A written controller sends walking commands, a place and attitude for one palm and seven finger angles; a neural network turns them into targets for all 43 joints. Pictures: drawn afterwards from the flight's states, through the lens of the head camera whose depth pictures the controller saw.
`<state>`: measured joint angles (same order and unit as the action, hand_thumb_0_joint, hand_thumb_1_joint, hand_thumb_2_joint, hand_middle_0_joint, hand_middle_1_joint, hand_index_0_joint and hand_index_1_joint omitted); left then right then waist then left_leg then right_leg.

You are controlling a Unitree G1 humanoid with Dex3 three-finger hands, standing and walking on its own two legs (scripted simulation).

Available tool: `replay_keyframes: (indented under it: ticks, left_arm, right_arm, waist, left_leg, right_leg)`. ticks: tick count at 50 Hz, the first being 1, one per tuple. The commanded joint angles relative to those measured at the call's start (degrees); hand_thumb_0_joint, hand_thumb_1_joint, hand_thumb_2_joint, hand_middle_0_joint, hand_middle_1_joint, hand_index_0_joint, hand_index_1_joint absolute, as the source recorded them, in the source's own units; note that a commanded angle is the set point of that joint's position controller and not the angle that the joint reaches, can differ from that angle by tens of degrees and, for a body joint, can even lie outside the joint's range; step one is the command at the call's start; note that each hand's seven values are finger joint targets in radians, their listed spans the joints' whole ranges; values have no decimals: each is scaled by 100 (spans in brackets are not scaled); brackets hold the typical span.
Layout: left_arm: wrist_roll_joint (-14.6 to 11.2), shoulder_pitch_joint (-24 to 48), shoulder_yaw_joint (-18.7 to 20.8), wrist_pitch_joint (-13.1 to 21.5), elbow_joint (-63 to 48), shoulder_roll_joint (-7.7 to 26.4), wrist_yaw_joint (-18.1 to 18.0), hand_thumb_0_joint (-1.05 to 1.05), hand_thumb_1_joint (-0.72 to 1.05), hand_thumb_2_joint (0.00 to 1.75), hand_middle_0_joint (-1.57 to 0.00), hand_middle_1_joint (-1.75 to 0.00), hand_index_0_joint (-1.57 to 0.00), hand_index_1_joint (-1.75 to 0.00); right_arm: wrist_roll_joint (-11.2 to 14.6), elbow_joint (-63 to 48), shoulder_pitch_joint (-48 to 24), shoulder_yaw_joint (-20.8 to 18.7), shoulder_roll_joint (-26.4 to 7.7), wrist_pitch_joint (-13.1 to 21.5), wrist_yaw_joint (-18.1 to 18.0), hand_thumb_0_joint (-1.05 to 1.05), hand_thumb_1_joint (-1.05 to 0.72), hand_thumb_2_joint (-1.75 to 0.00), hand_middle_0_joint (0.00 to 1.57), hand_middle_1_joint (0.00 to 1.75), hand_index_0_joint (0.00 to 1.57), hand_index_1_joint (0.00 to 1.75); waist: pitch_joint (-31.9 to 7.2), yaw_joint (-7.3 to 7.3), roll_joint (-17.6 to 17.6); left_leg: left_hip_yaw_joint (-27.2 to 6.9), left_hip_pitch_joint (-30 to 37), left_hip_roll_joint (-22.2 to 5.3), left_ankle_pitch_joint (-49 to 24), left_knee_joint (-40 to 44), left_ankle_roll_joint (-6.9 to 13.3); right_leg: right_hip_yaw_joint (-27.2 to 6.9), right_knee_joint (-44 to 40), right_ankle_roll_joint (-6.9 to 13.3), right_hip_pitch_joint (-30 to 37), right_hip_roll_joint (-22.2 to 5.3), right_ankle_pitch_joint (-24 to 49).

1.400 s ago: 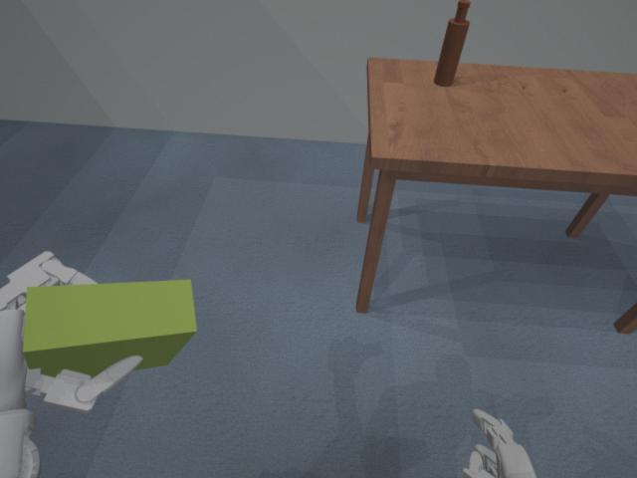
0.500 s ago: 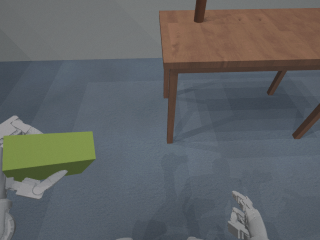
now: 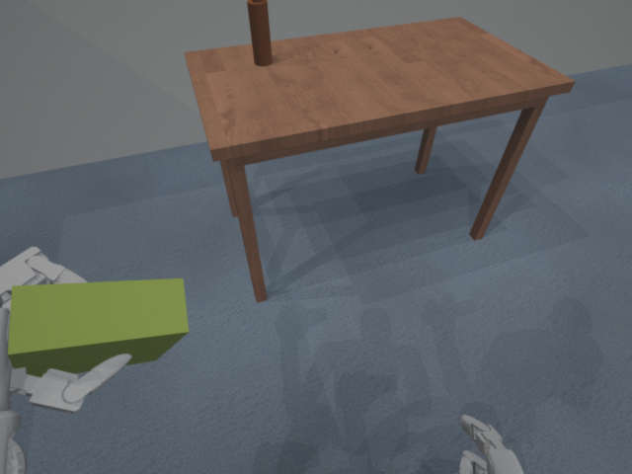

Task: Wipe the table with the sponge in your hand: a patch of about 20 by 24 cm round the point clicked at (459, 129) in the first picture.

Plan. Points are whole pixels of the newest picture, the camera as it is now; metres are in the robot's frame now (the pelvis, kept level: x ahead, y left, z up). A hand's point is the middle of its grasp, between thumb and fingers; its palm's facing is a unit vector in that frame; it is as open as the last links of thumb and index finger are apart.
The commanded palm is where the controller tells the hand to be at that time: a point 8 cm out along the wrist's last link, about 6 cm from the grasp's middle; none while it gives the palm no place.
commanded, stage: walk to a spot facing it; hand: left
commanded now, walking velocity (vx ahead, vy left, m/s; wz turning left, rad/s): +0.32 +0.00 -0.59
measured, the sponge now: (123, 328) +0.22 +0.21 +0.15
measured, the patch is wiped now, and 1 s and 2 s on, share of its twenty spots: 0.00 0.00 0.00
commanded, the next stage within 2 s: turn to face it in 0.74 s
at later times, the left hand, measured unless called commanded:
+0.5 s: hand (225, 223) +0.32 +0.13 +0.19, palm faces +0.26 -0.82 -0.51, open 9.3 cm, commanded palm +0.28 +0.17 +0.18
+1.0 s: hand (295, 142) +0.50 +0.08 +0.18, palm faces +0.20 -0.85 -0.49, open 9.3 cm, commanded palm +0.45 +0.13 +0.18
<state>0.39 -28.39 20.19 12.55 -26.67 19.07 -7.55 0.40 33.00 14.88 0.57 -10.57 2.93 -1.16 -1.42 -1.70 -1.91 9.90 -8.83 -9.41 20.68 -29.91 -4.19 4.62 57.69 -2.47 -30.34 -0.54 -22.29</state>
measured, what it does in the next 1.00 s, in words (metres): walks ahead: right foot, then left foot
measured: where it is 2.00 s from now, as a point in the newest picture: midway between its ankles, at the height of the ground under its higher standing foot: outside the picture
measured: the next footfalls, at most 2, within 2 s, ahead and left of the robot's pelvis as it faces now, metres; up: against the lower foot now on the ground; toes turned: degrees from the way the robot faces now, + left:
right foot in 0.10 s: +0.08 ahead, -0.13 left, +0.00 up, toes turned -12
left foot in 0.68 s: +0.23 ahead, +0.05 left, +0.00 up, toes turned +1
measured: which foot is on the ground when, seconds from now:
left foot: down 0.00-0.10, up 0.12-0.66, down 0.68-1.00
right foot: up 0.00-0.08, down 0.10-0.72, up 0.74-1.00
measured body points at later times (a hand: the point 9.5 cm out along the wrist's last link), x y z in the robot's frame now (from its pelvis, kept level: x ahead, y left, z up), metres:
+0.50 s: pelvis +0.08 -0.08 +0.01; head +0.07 -0.09 +0.46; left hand +0.30 +0.17 +0.22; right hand +0.15 -0.37 -0.09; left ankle +0.18 +0.07 -0.68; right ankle +0.04 -0.12 -0.73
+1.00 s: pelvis +0.24 -0.11 +0.00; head +0.26 -0.13 +0.45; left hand +0.48 +0.12 +0.20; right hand +0.36 -0.33 -0.10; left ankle +0.19 +0.05 -0.73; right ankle +0.31 -0.24 -0.71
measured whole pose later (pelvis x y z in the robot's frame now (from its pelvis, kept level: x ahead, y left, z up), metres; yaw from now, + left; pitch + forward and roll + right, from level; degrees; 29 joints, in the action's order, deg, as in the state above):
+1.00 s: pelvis +0.24 -0.11 +0.00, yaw -12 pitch -1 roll -1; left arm -0.7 -27.0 21.0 11.3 -29.4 22.3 -7.8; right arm 0.4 32.1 12.9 2.8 -6.9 4.0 -2.0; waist 4.3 0.2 -2.4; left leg 10.9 -4.9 -8.9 21.5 -29.1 -4.0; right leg 7.9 39.7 -1.5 -27.0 -4.1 -12.2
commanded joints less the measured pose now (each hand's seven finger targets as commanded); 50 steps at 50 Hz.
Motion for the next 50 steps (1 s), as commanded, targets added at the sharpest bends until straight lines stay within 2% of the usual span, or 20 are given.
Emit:
replay_keyframes:
  ticks: [1,4,5,6,7,8,10,15,25,30,32,33,34,35,36,37,40,42,46,50]
  left_arm:
    - [-11,1336,236,336,-865,981,-38,0,10,130,-120,-160,-120,-160]
    - [-72,1293,479,254,-763,1191,-51,0,10,130,-120,-160,-120,-160]
    - [-52,1085,562,221,-751,1294,-65,0,10,130,-120,-160,-120,-160]
    - [-139,932,900,255,-955,1580,-124,0,10,130,-120,-160,-120,-160]
    - [-197,919,1104,318,-1295,1663,-199,0,10,130,-120,-160,-120,-160]
    - [-221,536,1093,345,-1355,1628,-152,0,10,130,-120,-160,-120,-160]
    - [-247,-31,1382,447,-1950,1823,-103,0,10,130,-120,-160,-120,-160]
    - [-250,-304,1362,495,-1770,1595,-159,0,10,130,-120,-160,-120,-160]
    - [-207,510,419,219,-583,1002,-172,0,10,130,-120,-160,-120,-160]
    - [-119,1560,388,290,-1513,1329,-266,0,10,130,-120,-160,-120,-160]
    - [-134,1505,509,325,-1640,1397,-325,0,10,130,-120,-160,-120,-160]
    - [-168,1506,548,341,-1793,1401,-336,0,10,130,-120,-160,-120,-160]
    - [-208,1372,700,383,-1915,1443,-353,0,10,130,-120,-160,-120,-160]
    - [-224,1244,638,428,-1954,1341,-350,0,10,130,-120,-160,-120,-160]
    - [-202,1092,744,438,-1753,1503,-354,0,10,130,-120,-160,-120,-160]
    - [-206,1058,773,389,-1751,1597,-319,0,10,130,-120,-160,-120,-160]
    - [-227,674,649,249,-1660,1160,-247,0,10,130,-120,-160,-120,-160]
    - [-202,299,560,175,-1563,943,-205,0,10,130,-120,-160,-120,-160]
    - [-182,460,497,119,-1336,882,-139,0,10,130,-120,-160,-120,-160]
    - [-155,659,684,115,-1326,1136,-129,0,10,130,-120,-160,-120,-160]
  right_arm:
    - [-72,-756,-535,-313,-886,338,-135,0,-90,-90,20,30,20,30]
    - [-22,-765,-557,-347,-821,401,-81,0,-90,-90,20,30,20,30]
    - [33,-779,-543,-348,-650,399,-49,0,-90,-90,20,30,20,30]
    - [-13,-991,-898,-295,-662,406,-58,0,-90,-90,20,30,20,30]
    - [-58,-923,-985,-300,-672,361,-40,0,-90,-90,20,30,20,30]
    - [-28,-878,-908,-361,-736,319,-13,0,-90,-90,20,30,20,30]
    - [-39,-773,-1011,-265,-720,96,62,0,-90,-90,20,30,20,30]
    - [-56,-656,-897,-289,-667,-10,-56,0,-90,-90,20,30,20,30]
    - [34,-752,-711,-354,-783,153,-245,0,-90,-90,20,30,20,30]
    - [-24,-798,-731,-320,-810,269,-300,0,-90,-90,20,30,20,30]
    - [-53,-777,-569,-311,-755,311,-342,0,-90,-90,20,30,20,30]
    - [-54,-776,-440,-340,-779,321,-368,0,-90,-90,20,30,20,30]
    - [-63,-834,-452,-370,-867,310,-389,0,-90,-90,20,30,20,30]
    - [-58,-822,-404,-346,-832,314,-348,0,-90,-90,20,30,20,30]
    - [-106,-802,-403,-207,-615,304,-324,0,-90,-90,20,30,20,30]
    - [-178,-729,-521,-149,-600,296,-303,0,-90,-90,20,30,20,30]
    - [-51,-698,-586,-307,-753,279,-223,0,-90,-90,20,30,20,30]
    - [-28,-711,-558,-298,-728,246,-191,0,-90,-90,20,30,20,30]
    - [-20,-780,-566,-265,-707,311,-165,0,-90,-90,20,30,20,30]
    - [56,-762,-678,-268,-649,308,-236,0,-90,-90,20,30,20,30]
  waist:
    - [348,224,-1222]
    - [-329,-35,-486]
    - [-647,-23,856]
    - [-760,-55,2011]
    - [-916,0,1348]
    - [-711,37,830]
    - [-633,118,74]
    - [-590,337,290]
    - [78,167,755]
    - [285,74,583]
    - [23,123,256]
    - [-336,254,-6]
    - [-736,319,-821]
    - [-1023,276,-1826]
    - [-872,268,-1653]
    - [-613,305,-1287]
    - [-172,179,-543]
    - [-128,161,-847]
    - [124,306,-1213]
    - [-294,160,-767]
  left_leg:
    - [-104,17,-1130,-2198,714,856]
    - [400,-747,-710,-2290,-1879,665]
    - [407,-1899,-119,-703,-3597,487]
    - [-204,-3405,584,1493,-4849,268]
    - [-1079,-3422,265,1253,-5140,256]
    - [-1309,-3232,84,866,-5060,223]
    - [-1290,-3413,-8,152,-5094,125]
    - [-1008,-3090,-7,-529,-3848,79]
    - [-354,-2290,268,-610,-1229,430]
    - [-195,-1841,383,-456,-517,487]
    - [26,-857,592,-704,95,536]
    - [-52,214,589,-1101,431,657]
    - [-1052,1445,-66,-1650,637,1050]
    - [-2550,2508,-1257,-3032,536,1610]
    - [-3288,2359,-1726,-3309,885,1969]
    - [-3333,1883,-1832,-2991,1010,2017]
    - [-1693,1205,-1482,-2440,1036,1551]
    - [-793,741,-1099,-2539,1143,1275]
    - [-158,142,-756,-3576,1056,1012]
    - [176,5,-420,-3386,-475,788]
  right_leg:
    - [723,-1469,2,383,153,-124]
    - [695,-2935,264,2420,348,535]
    - [-1091,-3157,870,3367,-643,1467]
    - [-3652,-3573,1455,3675,-1793,2813]
    - [-3745,-3766,1536,3484,-2161,2124]
    - [-3696,-3983,1512,2885,-1964,799]
    - [-2926,-3947,1558,2609,-1742,641]
    - [-1589,-4185,1383,2194,-1361,1470]
    - [-1621,-4410,1295,2269,-1427,814]
    - [-1655,-4097,1368,2502,-1452,1486]
    - [-1340,-3212,1200,2380,-1190,2537]
    - [-993,-2262,949,1975,-944,3145]
    - [-566,-1122,550,1064,-488,2891]
    - [-118,180,287,-153,-2,276]
    - [-454,1154,305,-742,151,-1139]
    - [-719,1543,351,-939,-49,-1051]
    - [-567,927,275,-1160,-435,-566]
    - [-118,160,198,-677,-422,41]
    - [584,-1411,87,484,-176,983]
    - [977,-2824,57,2088,120,1929]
